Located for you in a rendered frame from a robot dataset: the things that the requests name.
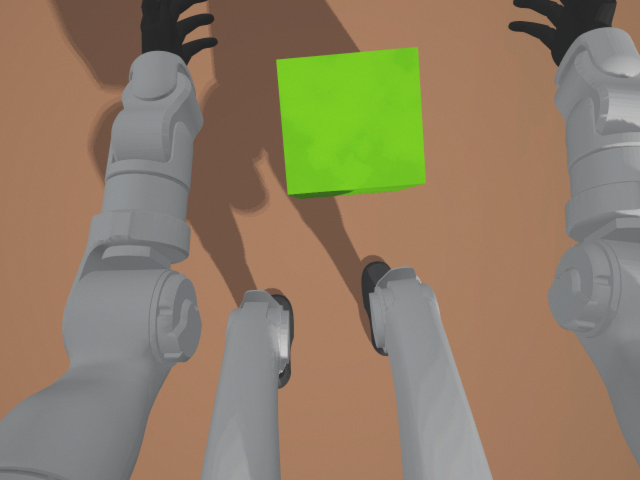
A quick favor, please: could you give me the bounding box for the robot left hand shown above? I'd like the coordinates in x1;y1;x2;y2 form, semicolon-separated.
140;0;218;66

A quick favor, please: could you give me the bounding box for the right robot upper arm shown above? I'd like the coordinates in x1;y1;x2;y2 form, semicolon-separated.
548;239;640;467

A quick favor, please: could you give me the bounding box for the robot left forearm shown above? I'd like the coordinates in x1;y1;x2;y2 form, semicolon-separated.
62;51;203;356

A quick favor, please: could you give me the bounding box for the robot right forearm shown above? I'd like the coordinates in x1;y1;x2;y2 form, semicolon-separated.
554;27;640;243

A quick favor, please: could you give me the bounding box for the left robot upper arm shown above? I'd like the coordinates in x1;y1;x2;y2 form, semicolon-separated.
0;269;202;480

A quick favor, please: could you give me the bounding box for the carton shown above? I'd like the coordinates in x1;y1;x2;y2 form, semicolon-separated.
276;47;426;199

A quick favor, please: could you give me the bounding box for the robot right hand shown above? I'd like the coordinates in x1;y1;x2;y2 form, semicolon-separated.
508;0;617;67

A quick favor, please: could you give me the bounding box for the right robot shin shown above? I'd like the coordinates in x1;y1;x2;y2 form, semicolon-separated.
376;266;440;348

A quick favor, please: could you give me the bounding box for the robot left foot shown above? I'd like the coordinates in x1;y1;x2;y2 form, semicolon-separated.
271;294;294;389

